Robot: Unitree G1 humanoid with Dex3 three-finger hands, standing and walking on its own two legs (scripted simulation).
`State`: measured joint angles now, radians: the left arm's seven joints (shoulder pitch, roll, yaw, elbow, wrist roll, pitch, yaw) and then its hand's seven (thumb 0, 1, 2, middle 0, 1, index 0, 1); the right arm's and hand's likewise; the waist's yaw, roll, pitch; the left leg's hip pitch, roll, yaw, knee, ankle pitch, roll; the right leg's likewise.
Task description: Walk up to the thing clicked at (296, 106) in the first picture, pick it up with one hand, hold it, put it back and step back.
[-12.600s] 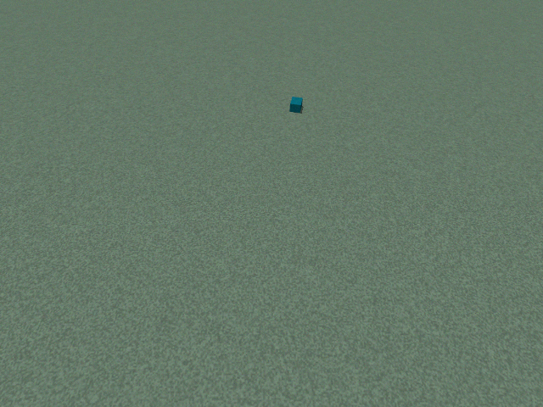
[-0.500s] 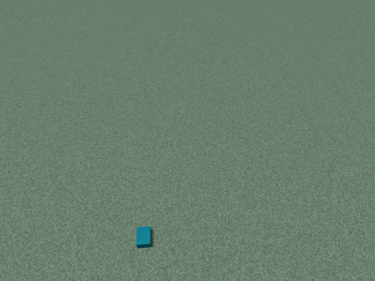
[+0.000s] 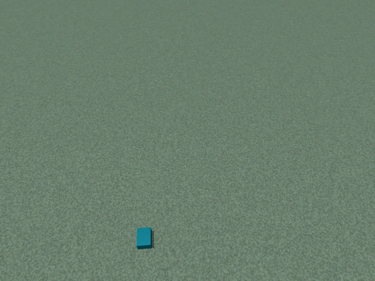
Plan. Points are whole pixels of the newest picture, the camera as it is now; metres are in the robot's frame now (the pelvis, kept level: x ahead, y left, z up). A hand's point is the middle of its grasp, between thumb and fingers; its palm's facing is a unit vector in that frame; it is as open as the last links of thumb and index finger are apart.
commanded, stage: stand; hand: left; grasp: from above
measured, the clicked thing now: (144, 238) +0.43 +0.20 -0.75
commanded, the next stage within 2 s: rise first in 0.54 s
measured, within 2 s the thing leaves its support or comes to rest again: neither
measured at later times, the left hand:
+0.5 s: hand out of the picture +0.07 +0.26 -0.16, palm faces -0.02 -0.94 -0.35, open 7.4 cm
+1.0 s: hand (84, 280) +0.16 +0.25 -0.18, palm faces -0.05 -0.92 -0.38, open 10.9 cm
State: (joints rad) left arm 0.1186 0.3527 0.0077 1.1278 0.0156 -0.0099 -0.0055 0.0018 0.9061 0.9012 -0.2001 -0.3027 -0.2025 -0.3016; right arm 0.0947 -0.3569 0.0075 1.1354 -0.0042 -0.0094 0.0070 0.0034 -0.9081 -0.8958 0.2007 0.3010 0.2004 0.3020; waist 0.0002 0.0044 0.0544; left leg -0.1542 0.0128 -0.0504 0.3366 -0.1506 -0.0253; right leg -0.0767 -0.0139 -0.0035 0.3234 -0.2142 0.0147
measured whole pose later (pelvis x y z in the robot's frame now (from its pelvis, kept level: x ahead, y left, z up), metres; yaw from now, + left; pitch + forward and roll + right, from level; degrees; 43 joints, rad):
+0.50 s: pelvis +0.00 +0.00 +0.00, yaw +0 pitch -2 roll +0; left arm 0.12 0.35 0.01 1.12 0.02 -0.01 0.00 0.00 0.91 0.90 -0.20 -0.30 -0.20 -0.30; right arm 0.10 -0.36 0.01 1.13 0.00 -0.01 0.01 0.00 -0.91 -0.90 0.20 0.30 0.20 0.30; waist 0.00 0.00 0.06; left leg -0.15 0.01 -0.05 0.34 -0.16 -0.03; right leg -0.07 -0.01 0.00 0.32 -0.22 0.01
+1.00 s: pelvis -0.01 +0.00 -0.03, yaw -2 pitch +8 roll +0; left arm 0.00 0.32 0.16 0.93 0.13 0.12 0.00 0.00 0.10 0.92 -0.13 -0.89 -0.15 -0.87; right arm 0.24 -0.24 -0.02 0.71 0.03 -0.04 -0.01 0.01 -0.95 -0.91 0.20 0.30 0.20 0.30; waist -0.04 0.00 -0.03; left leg -0.53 0.02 -0.03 0.70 -0.30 -0.02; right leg -0.47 0.00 0.03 0.69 -0.36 0.01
